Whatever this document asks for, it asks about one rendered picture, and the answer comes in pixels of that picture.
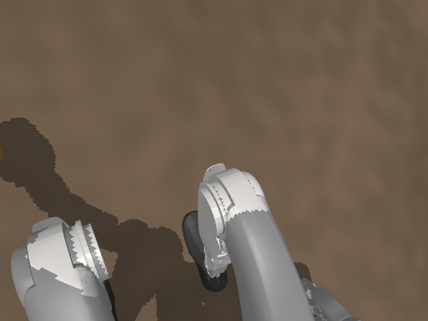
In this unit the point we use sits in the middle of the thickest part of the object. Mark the left robot foot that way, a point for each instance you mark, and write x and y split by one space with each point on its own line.
111 297

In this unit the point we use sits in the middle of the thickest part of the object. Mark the right robot hand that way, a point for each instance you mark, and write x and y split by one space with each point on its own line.
323 304

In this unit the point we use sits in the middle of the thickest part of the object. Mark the right robot foot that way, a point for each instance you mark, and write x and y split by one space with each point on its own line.
196 250

